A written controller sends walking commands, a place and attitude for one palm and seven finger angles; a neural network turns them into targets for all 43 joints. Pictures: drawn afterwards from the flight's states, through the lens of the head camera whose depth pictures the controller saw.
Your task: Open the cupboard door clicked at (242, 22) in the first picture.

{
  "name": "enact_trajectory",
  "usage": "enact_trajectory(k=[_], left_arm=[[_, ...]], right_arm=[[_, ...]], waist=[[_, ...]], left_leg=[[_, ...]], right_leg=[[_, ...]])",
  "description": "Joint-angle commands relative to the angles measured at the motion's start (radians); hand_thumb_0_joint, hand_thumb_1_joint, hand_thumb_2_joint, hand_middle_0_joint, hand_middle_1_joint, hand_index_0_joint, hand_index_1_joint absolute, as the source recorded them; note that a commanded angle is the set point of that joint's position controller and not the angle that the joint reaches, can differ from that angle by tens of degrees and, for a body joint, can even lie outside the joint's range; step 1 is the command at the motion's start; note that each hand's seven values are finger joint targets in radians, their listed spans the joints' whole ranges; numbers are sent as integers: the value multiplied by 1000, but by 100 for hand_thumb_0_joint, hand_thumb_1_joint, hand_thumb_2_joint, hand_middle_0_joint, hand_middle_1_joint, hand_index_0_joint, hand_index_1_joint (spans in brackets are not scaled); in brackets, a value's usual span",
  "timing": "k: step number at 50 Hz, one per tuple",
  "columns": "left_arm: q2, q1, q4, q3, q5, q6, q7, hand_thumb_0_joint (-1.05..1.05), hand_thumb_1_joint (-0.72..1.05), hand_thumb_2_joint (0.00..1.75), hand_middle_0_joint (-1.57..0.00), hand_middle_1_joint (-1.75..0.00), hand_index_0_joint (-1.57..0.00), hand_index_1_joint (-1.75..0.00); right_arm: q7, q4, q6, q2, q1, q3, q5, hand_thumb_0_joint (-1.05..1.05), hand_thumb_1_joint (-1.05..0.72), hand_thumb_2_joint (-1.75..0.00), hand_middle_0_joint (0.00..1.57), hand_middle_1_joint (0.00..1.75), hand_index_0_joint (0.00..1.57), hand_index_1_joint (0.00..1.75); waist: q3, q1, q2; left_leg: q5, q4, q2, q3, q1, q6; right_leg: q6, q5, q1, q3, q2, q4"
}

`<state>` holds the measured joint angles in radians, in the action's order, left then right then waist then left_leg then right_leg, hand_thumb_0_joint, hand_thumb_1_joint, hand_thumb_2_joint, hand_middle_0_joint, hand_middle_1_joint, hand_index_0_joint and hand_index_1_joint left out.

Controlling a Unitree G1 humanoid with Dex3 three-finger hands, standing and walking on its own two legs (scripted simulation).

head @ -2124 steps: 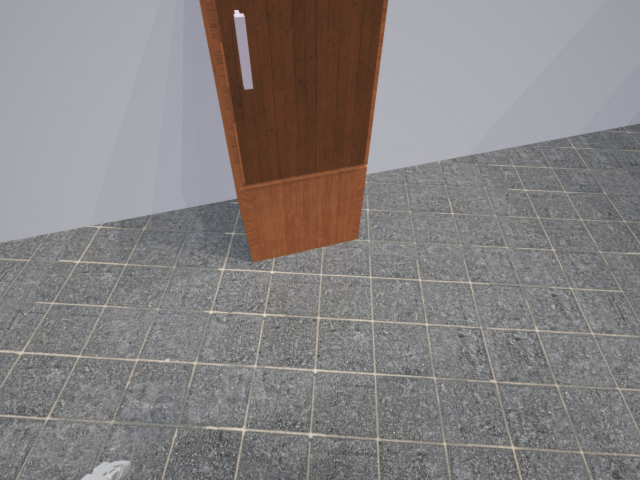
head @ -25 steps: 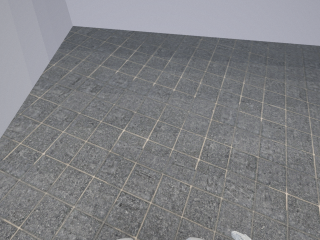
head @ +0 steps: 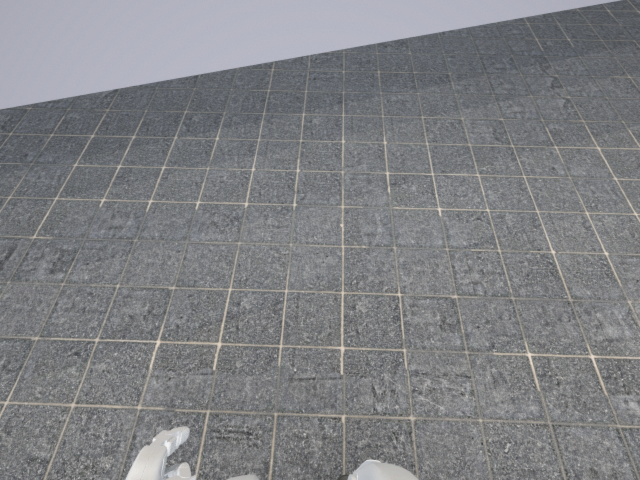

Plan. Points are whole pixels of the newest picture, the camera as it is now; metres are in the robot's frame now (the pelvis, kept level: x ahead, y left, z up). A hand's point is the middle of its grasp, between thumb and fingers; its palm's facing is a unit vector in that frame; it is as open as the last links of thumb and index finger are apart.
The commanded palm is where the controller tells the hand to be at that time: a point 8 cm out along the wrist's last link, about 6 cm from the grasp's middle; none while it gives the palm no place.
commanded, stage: turn to face it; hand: left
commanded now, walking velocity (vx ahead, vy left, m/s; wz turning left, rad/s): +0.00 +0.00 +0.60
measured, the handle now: out of the picture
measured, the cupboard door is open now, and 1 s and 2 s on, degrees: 41 41 41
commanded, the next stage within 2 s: none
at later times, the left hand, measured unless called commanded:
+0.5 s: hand out of the picture +0.14 +0.25 -0.17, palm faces +0.24 -0.95 -0.22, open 7.3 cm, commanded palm none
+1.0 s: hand (196, 479) +0.14 +0.17 -0.13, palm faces +0.48 -0.83 -0.28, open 7.4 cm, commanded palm none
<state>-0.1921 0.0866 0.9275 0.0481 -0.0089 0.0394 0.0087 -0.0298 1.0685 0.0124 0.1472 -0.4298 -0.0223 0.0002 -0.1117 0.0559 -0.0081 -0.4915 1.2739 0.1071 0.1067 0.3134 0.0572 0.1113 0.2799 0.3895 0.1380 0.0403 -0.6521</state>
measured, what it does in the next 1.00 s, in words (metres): walks ahead, turning left: left foot, then right foot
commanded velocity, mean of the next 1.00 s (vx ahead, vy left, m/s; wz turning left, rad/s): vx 0.00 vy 0.00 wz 0.60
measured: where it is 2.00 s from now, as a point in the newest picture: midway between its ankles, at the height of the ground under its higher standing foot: (344, 474)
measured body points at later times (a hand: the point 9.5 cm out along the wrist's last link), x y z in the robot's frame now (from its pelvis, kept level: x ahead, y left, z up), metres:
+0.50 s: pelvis +0.11 +0.04 +0.01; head +0.15 +0.06 +0.45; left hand +0.13 +0.30 -0.15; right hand +0.22 -0.19 -0.13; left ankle +0.12 +0.13 -0.72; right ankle +0.07 -0.09 -0.65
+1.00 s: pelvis +0.16 -0.04 +0.02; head +0.22 -0.05 +0.47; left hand +0.12 +0.21 -0.10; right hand +0.36 -0.24 -0.14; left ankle +0.07 +0.08 -0.62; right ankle +0.19 -0.13 -0.72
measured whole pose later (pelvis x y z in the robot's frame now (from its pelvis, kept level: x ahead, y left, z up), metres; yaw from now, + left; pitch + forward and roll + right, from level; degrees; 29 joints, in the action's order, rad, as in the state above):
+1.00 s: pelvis +0.16 -0.04 +0.02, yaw +31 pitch +1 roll +3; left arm -0.16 0.19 0.90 0.03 -0.02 -0.01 -0.02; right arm 0.02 0.95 0.08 0.28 -0.16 -0.10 0.02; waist -0.09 0.04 -0.03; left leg -0.42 1.15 0.00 0.01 0.53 0.08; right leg 0.02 0.31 0.22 0.14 -0.09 -0.52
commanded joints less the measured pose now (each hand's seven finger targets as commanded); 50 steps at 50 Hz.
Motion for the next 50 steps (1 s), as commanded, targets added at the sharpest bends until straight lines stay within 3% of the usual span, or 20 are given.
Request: enact_trajectory(k=[1, 3, 6, 13, 17, 18, 19, 20, 21, 23, 27, 34, 38, 39, 40, 41, 42, 45, 47, 50], left_arm=[[-80, 117, 0, 4, 6, 16, -43, 0, 90, 90, -20, -30, -20, -30], [-55, 65, -7, -9, 0, 24, -37, 0, 90, 90, -20, -30, -20, -30], [-47, 112, 27, -4, 0, 27, -33, 0, 90, 90, -20, -30, -20, -30], [-108, 158, 25, 32, -9, -2, -40, 0, 90, 90, -20, -30, -20, -30], [-146, 132, 3, 45, -3, -10, -42, 0, 90, 90, -20, -30, -20, -30], [-125, 132, -18, 44, 6, -16, -39, 0, 90, 90, -20, -30, -20, -30], [-64, 129, -57, 28, 17, -22, -33, 0, 90, 90, -20, -30, -20, -30], [-105, 73, -84, 29, 1, -37, -41, 0, 90, 90, -20, -30, -20, -30], [-98, 36, -95, 30, -1, -43, -40, 0, 90, 90, -20, -30, -20, -30], [-93, 24, -74, 41, -9, -50, -32, 0, 90, 90, -20, -30, -20, -30], [-83, 83, -55, 39, -10, -60, -22, 0, 90, 90, -20, -30, -20, -30], [-88, 33, -92, 31, -6, -61, -25, 0, 90, 90, -20, -30, -20, -30], [-104, 117, -76, 36, 1, -49, -28, 0, 90, 90, -20, -30, -20, -30], [-126, 166, -68, 43, 0, -40, -32, 0, 90, 90, -20, -30, -20, -30], [-201, 201, -62, 58, -14, -29, -42, 0, 90, 90, -20, -30, -20, -30], [-294, 209, -71, 72, -25, -27, -47, 0, 90, 90, -20, -30, -20, -30], [-278, 183, -78, 58, -15, -30, -50, 0, 90, 90, -20, -30, -20, -30], [-160, 57, -102, 28, -7, -24, -47, 0, 90, 90, -20, -30, -20, -30], [-147, 79, -101, 26, -10, -18, -47, 0, 90, 90, -20, -30, -20, -30], [-165, 168, -81, 35, -12, -16, -49, 0, 90, 90, -20, -30, -20, -30]], right_arm=[[0, -54, -3, 38, -56, -10, 13, 0, -90, -90, 20, 30, 20, 30], [6, -22, 15, 15, -111, -3, 12, 0, -90, -90, 20, 30, 20, 30], [9, -26, 16, 12, -48, -6, 8, 0, -90, -90, 20, 30, 20, 30], [28, -103, 14, 62, 192, -21, 13, 0, -90, -90, 20, 30, 20, 30], [35, -99, 9, 112, 102, -36, 25, 0, -90, -90, 20, 30, 20, 30], [33, -94, 0, 182, 33, -52, 35, 0, -90, -90, 20, 30, 20, 30], [24, -104, -4, 283, 3, -72, 35, 0, -90, -90, 20, 30, 20, 30], [14, -94, 5, 289, -9, -74, 30, 0, -90, -90, 20, 30, 20, 30], [9, -118, 3, 270, 41, -73, 29, 0, -90, -90, 20, 30, 20, 30], [-1, -144, -5, 239, 126, -67, 29, 0, -90, -90, 20, 30, 20, 30], [1, -159, -15, 247, 168, -71, 24, 0, -90, -90, 20, 30, 20, 30], [17, -170, 5, 276, 173, -95, 28, 0, -90, -90, 20, 30, 20, 30], [20, -197, 18, 281, 241, -105, 22, 0, -90, -90, 20, 30, 20, 30], [22, -208, 19, 264, 264, -104, 15, 0, -90, -90, 20, 30, 20, 30], [28, -221, 19, 205, 262, -97, 5, 0, -90, -90, 20, 30, 20, 30], [32, -249, 17, 152, 280, -88, 5, 0, -90, -90, 20, 30, 20, 30], [34, -242, 25, 203, 291, -96, 16, 0, -90, -90, 20, 30, 20, 30], [49, -187, 50, 176, 257, -90, 21, 0, -90, -90, 20, 30, 20, 30], [55, -190, 50, 160, 268, -81, 15, 0, -90, -90, 20, 30, 20, 30], [57, -206, 48, 151, 334, -70, 13, 0, -90, -90, 20, 30, 20, 30]], waist=[[158, 4, 77], [163, 46, 80], [156, 16, 125], [82, -57, 149], [148, 6, 83], [211, 33, -96], [231, 32, -363], [256, 43, -199], [210, 22, -106], [144, -12, -125], [184, -43, -74], [177, -17, -158], [178, -58, -173], [193, -85, -136], [200, -102, 65], [176, -119, 348], [146, -102, 268], [87, -17, 208], [101, -22, 235], [137, -68, 196]], left_leg=[[120, -23, 29, -125, 129, -9], [150, -190, 14, -101, 45, -6], [185, -297, -14, -80, 88, 0], [104, -480, -35, -6, 174, -5], [315, -748, -70, 5, -51, -42], [635, -839, 64, -178, -183, -113], [1135, -877, 321, -540, -288, -286], [1042, -872, 353, -532, -278, -341], [789, -909, 322, -497, -208, -325], [638, -938, 232, -442, -121, -264], [646, -927, 140, -327, -152, -218], [544, -908, 112, -384, -125, -216], [514, -843, 65, -419, 2, -178], [446, -795, 27, -402, 71, -142], [229, -647, -67, -309, 233, -78], [-112, -374, -198, -126, 352, -5], [-141, -162, -128, -177, 318, -20], [60, 1, -73, -143, 304, 11], [91, -66, -72, -108, 295, 21], [65, -221, -74, -63, 272, 26]], right_leg=[[50, -759, -150, -200, -300, 330], [32, -620, -78, -98, -259, 352], [-1, -695, -178, -69, -252, 342], [28, -774, -330, -55, -349, 243], [-48, -690, -293, 22, -334, -13], [-109, -401, -158, 65, -250, -203], [-175, 363, 100, 34, -104, -458], [-158, 405, 117, -119, -107, -558], [-158, 331, 144, -140, -133, -578], [-176, 213, 179, -161, -135, -582], [-194, 116, 147, -147, -113, -469], [-202, 161, 64, -115, -73, -209], [-186, 50, -155, -91, -28, 65], [-179, -43, -270, -104, -52, 213], [-135, -14, -410, -272, -234, 354], [-20, -131, -396, -546, -508, 415], [40, -187, -255, -507, -560, 394], [-15, -375, -196, -225, -368, 320], [-33, -535, -258, -121, -338, 290], [-25, -659, -371, -94, -362, 248]])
